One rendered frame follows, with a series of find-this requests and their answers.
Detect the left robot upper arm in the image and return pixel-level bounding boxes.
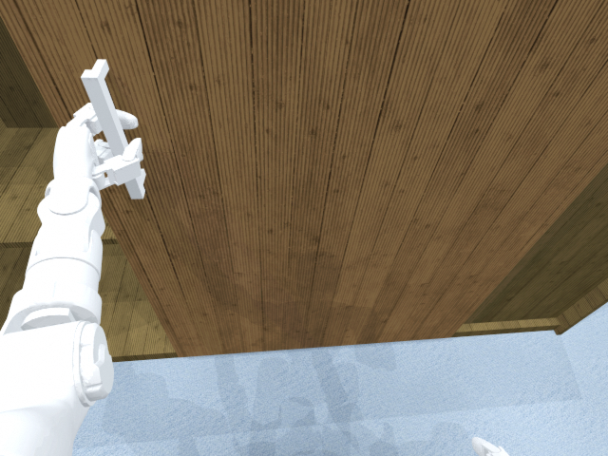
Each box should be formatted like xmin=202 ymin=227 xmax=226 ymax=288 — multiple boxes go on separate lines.
xmin=0 ymin=320 xmax=114 ymax=456

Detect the handle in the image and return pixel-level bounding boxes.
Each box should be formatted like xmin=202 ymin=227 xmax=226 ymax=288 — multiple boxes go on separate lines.
xmin=81 ymin=59 xmax=146 ymax=200

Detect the left robot hand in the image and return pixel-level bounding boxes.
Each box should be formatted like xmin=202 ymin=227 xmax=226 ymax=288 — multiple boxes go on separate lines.
xmin=53 ymin=103 xmax=143 ymax=191

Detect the wardrobe door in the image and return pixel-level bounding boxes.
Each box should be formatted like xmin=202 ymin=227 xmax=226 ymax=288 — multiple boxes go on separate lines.
xmin=0 ymin=0 xmax=608 ymax=357
xmin=464 ymin=162 xmax=608 ymax=324

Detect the robot left forearm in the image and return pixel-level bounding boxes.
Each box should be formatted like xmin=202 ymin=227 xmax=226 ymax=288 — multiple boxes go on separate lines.
xmin=0 ymin=175 xmax=105 ymax=338

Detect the right robot hand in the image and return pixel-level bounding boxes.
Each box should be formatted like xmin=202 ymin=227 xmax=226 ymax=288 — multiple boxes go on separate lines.
xmin=472 ymin=437 xmax=509 ymax=456

